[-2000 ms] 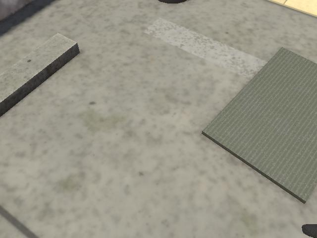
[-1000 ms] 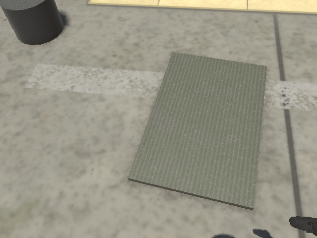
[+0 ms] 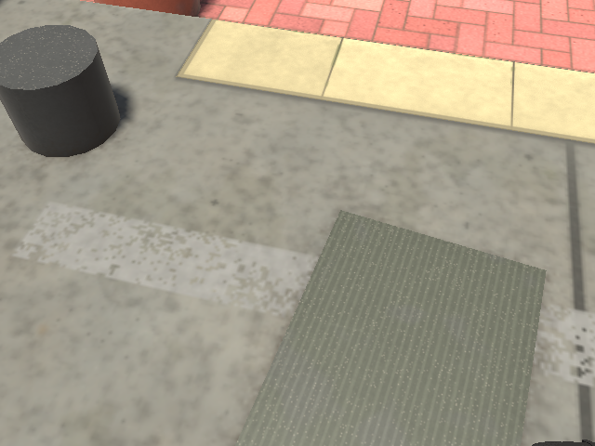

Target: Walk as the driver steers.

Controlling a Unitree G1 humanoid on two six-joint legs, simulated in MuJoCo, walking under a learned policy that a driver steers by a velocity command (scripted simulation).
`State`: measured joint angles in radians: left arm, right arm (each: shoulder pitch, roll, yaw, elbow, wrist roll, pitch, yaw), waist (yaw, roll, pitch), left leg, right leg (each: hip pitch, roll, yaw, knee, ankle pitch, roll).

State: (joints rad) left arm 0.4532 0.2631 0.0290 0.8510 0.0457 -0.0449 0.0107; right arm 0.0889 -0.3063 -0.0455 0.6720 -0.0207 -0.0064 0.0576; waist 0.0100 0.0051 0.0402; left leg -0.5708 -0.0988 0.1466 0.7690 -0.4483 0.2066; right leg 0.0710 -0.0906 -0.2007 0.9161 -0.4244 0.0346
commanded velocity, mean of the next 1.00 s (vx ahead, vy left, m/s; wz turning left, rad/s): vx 0.99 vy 0.00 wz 0.30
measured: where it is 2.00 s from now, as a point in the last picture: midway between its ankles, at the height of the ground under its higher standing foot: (226, 58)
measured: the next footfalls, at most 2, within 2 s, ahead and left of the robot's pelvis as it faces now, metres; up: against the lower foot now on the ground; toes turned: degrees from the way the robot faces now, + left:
right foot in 0.36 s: +0.55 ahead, -0.08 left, +0.01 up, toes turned +22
left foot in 0.80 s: +0.82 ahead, +0.33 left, -0.01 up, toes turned +23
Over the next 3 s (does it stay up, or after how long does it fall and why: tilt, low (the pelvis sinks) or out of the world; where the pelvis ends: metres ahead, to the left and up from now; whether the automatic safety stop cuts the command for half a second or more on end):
stays up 2.40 -0.32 -0.12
